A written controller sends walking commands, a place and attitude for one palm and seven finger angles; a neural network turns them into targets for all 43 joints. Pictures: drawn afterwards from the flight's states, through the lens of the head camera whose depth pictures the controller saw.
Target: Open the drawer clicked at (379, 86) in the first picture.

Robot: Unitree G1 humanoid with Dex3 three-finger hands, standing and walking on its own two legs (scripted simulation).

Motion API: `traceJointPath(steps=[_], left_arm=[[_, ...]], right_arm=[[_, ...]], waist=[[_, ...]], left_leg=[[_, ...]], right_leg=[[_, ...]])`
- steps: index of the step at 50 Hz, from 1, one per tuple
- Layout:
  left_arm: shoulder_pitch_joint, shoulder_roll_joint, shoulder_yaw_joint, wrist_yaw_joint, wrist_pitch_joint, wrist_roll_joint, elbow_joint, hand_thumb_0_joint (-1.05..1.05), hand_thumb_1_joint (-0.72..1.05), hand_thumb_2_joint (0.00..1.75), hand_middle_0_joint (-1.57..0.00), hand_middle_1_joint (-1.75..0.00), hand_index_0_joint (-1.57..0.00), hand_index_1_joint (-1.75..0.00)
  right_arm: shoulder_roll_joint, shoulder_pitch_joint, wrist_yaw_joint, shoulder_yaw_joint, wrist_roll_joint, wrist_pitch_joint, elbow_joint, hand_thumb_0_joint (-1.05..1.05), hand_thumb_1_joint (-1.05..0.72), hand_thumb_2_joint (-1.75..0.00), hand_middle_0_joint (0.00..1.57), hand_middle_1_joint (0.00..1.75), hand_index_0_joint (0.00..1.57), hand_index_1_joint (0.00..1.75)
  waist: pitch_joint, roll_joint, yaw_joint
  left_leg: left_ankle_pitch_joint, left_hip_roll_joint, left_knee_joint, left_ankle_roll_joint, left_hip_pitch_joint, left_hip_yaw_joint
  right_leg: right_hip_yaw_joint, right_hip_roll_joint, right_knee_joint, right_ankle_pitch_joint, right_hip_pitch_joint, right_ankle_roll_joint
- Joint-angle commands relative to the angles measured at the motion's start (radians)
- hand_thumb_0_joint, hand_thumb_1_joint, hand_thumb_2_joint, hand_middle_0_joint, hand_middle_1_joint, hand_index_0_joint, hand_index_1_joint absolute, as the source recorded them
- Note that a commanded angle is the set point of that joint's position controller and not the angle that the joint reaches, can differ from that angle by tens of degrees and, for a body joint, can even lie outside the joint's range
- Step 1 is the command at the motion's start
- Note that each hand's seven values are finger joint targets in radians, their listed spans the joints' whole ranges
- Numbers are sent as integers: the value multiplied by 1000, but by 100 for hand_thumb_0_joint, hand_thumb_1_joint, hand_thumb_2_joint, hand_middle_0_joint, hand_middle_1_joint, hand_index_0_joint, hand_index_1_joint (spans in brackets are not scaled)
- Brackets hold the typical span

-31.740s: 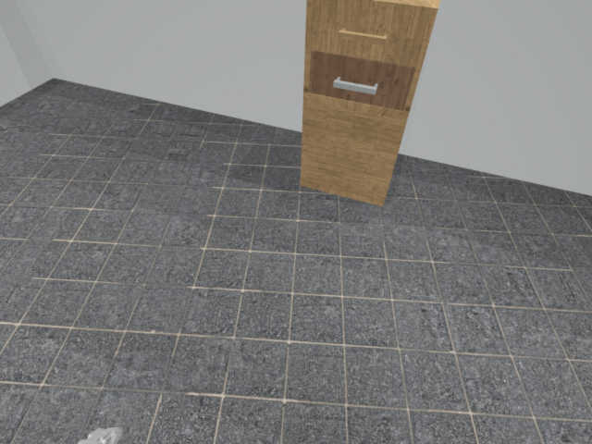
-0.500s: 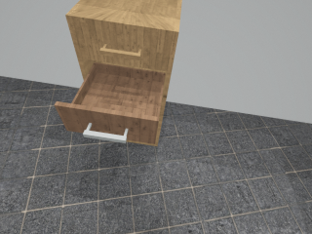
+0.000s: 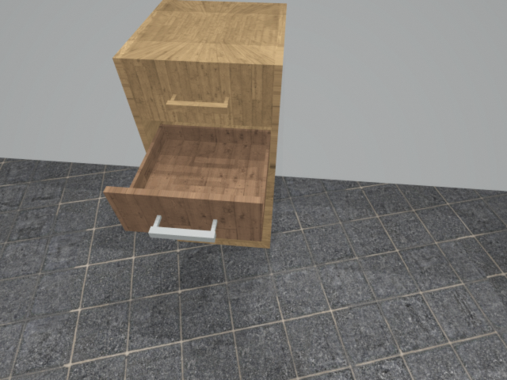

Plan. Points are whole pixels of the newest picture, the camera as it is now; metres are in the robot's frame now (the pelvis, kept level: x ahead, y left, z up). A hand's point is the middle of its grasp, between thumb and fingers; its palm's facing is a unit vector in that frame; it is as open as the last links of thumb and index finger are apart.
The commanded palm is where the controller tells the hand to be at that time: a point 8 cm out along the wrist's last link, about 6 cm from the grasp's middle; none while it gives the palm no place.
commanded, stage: let the arm hang, fingers relaxed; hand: left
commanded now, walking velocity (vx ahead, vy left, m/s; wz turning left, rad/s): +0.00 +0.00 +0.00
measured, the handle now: (184, 227) +0.49 +0.21 -0.17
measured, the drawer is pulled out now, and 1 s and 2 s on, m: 0.29 0.29 0.29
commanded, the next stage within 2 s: look to check the result in 0.26 s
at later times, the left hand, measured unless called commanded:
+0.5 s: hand out of the picture -0.02 +0.16 -0.18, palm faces +0.03 -0.99 -0.17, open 7.3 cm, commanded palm none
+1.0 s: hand out of the picture -0.01 +0.15 -0.18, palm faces +0.04 -0.99 -0.16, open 7.3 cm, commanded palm none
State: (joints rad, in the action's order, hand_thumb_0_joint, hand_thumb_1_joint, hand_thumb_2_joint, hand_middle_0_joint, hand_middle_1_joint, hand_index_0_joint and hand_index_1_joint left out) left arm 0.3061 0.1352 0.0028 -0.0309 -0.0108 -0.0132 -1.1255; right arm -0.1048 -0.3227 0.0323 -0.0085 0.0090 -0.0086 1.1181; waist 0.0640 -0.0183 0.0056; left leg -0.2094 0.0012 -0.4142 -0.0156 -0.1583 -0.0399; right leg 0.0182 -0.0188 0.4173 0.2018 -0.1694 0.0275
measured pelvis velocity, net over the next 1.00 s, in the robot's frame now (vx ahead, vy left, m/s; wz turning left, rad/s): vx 0.02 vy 0.00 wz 0.00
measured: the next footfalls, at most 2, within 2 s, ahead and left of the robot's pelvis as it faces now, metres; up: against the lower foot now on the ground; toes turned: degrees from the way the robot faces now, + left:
none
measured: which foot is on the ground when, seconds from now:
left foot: down 0.00-1.00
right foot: down 0.00-1.00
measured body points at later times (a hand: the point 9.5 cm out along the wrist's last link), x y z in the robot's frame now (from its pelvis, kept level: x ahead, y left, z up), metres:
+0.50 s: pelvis +0.01 +0.00 +0.00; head +0.02 +0.00 +0.45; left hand -0.02 +0.21 -0.16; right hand -0.03 -0.19 -0.16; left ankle +0.01 +0.11 -0.74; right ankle +0.02 -0.10 -0.74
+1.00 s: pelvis +0.02 +0.00 +0.00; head +0.03 -0.01 +0.45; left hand -0.01 +0.20 -0.16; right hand -0.02 -0.20 -0.16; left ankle +0.01 +0.11 -0.74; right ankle +0.02 -0.10 -0.74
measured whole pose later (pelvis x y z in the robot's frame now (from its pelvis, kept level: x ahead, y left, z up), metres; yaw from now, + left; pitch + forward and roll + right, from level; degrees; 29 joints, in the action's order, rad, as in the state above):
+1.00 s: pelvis +0.02 +0.00 +0.00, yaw +0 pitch -2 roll +0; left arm 0.30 0.10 0.00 -0.04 0.01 -0.01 -1.15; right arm -0.10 -0.32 0.05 0.00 0.01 0.00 1.14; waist 0.07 -0.01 0.01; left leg -0.23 0.00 -0.41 -0.01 -0.14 -0.04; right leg 0.02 -0.03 0.41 0.22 -0.15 0.03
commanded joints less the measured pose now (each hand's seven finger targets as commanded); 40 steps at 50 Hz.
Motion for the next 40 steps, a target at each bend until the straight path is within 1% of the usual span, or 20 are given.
traceJointPath(steps=[1, 5, 8, 10, 12, 13, 14, 19, 20, 21, 23, 27, 28, 32, 33, 34, 35, 36, 38, 40], left_arm=[[79, 100, -23, -11, 16, 1, 16, 0, 90, 90, -20, -30, -20, -30], [80, 85, -23, -12, 16, 1, 12, 0, 90, 90, -20, -30, -20, -30], [94, 75, -22, -13, 19, 2, 5, 0, 90, 90, -20, -30, -20, -30], [89, 73, -24, -12, 19, 1, 3, 0, 90, 90, -20, -30, -20, -30], [95, 68, -23, -12, 21, 3, -1, 0, 90, 90, -20, -30, -20, -30], [100, 65, -22, -13, 23, 3, -1, 0, 90, 90, -20, -30, -20, -30], [95, 63, -21, -13, 23, 3, -5, 0, 90, 90, -20, -30, -20, -30], [96, 58, -22, -15, 22, 3, -6, 0, 90, 90, -20, -30, -20, -30], [92, 62, -22, -14, 22, 3, -6, 0, 90, 90, -20, -30, -20, -30], [99, 59, -21, -14, 21, 4, -7, 0, 90, 90, -20, -30, -20, -30], [105, 58, -20, -15, 23, 3, -8, 0, 90, 90, -20, -30, -20, -30], [100, 60, -20, -15, 23, 4, -10, 0, 90, 90, -20, -30, -20, -30], [104, 60, -21, -16, 24, 4, -8, 0, 90, 90, -20, -30, -20, -30], [98, 62, -22, -16, 24, 4, -8, 0, 90, 90, -20, -30, -20, -30], [103, 61, -21, -17, 26, 3, -7, 0, 90, 90, -20, -30, -20, -30], [99, 61, -21, -17, 26, 3, -6, 0, 90, 90, -20, -30, -20, -30], [94, 62, -22, -17, 25, 4, -7, 0, 90, 90, -20, -30, -20, -30], [93, 62, -23, -16, 24, 3, -7, 0, 90, 90, -20, -30, -20, -30], [101, 60, -23, -17, 26, 3, -9, 0, 90, 90, -20, -30, -20, -30], [93, 62, -22, -16, 25, 4, -9, 0, 90, 90, -20, -30, -20, -30]], right_arm=[[-82, -97, 7, 25, 0, 7, -4, 0, -90, -90, 20, 30, 20, 30], [-72, -112, 11, 24, 1, 11, 1, 0, -90, -90, 20, 30, 20, 30], [-70, -106, 14, 26, -2, 15, -2, 0, -90, -90, 20, 30, 20, 30], [-64, -116, 15, 26, -1, 16, 1, 0, -90, -90, 20, 30, 20, 30], [-63, -115, 16, 26, -2, 18, 1, 0, -90, -90, 20, 30, 20, 30], [-64, -112, 16, 28, -3, 18, 0, 0, -90, -90, 20, 30, 20, 30], [-62, -120, 17, 26, -2, 18, 3, 0, -90, -90, 20, 30, 20, 30], [-59, -125, 19, 27, -3, 18, 6, 0, -90, -90, 20, 30, 20, 30], [-59, -124, 18, 26, -3, 18, 8, 0, -90, -90, 20, 30, 20, 30], [-62, -119, 18, 27, -3, 17, 7, 0, -90, -90, 20, 30, 20, 30], [-64, -114, 18, 29, -4, 17, 4, 0, -90, -90, 20, 30, 20, 30], [-61, -115, 17, 27, -3, 16, 11, 0, -90, -90, 20, 30, 20, 30], [-60, -112, 17, 29, -4, 16, 7, 0, -90, -90, 20, 30, 20, 30], [-58, -111, 17, 29, -3, 16, 12, 0, -90, -90, 20, 30, 20, 30], [-62, -105, 17, 29, -5, 17, 8, 0, -90, -90, 20, 30, 20, 30], [-60, -110, 17, 28, -3, 17, 12, 0, -90, -90, 20, 30, 20, 30], [-58, -111, 18, 28, -3, 17, 13, 0, -90, -90, 20, 30, 20, 30], [-61, -108, 17, 27, -4, 17, 15, 0, -90, -90, 20, 30, 20, 30], [-61, -102, 18, 28, -4, 17, 12, 0, -90, -90, 20, 30, 20, 30], [-58, -106, 17, 27, -3, 17, 16, 0, -90, -90, 20, 30, 20, 30]], waist=[[77, 22, -2], [75, -7, 2], [68, -26, -3], [62, -8, 0], [52, -13, -2], [47, 8, -2], [49, 9, 0], [55, -9, 3], [59, 7, 1], [59, -2, -1], [56, 13, -1], [64, 4, 1], [59, 23, -1], [52, 10, 1], [51, 24, 1], [53, 7, 2], [50, 21, 3], [60, 3, 2], [54, 20, -1], [59, 18, 1]], left_leg=[[-63, -83, 92, -26, -46, 87], [-61, -90, 100, -28, -54, 97], [-39, -96, 102, -28, -36, 100], [-40, -95, 102, -28, -47, 99], [-13, -92, 93, -27, -36, 92], [13, -96, 89, -28, -20, 95], [17, -95, 87, -29, -27, 94], [31, -99, 89, -28, -23, 91], [25, -97, 92, -27, -30, 95], [18, -95, 91, -26, -25, 91], [30, -97, 88, -27, -9, 92], [32, -94, 87, -26, -16, 86], [39, -98, 87, -27, -7, 89], [33, -94, 86, -25, -10, 84], [50, -97, 84, -26, 4, 86], [54, -98, 84, -26, -2, 81], [52, -98, 86, -25, -5, 83], [42, -95, 88, -24, -11, 83], [54, -98, 87, -25, 4, 85], [50, -95, 88, -25, -7, 84]], right_leg=[[-112, 92, -122, 91, -72, 24], [-99, 86, -106, 60, -66, 25], [-94, 83, -97, 28, -73, 26], [-93, 84, -96, 20, -50, 25], [-97, 89, -97, 6, -47, 26], [-93, 87, -97, -8, -55, 27], [-91, 89, -96, -14, -43, 26], [-86, 89, -95, -26, -42, 26], [-89, 87, -94, -22, -39, 25], [-93, 88, -95, -18, -44, 25], [-92, 87, -96, -21, -57, 26], [-94, 89, -95, -30, -50, 25], [-90, 87, -95, -33, -56, 24], [-95, 91, -98, -34, -41, 25], [-95, 87, -95, -45, -55, 25], [-92, 91, -96, -51, -43, 24], [-92, 88, -93, -52, -37, 24], [-95, 89, -96, -43, -41, 24], [-90, 88, -96, -45, -50, 24], [-93, 88, -96, -48, -38, 24]])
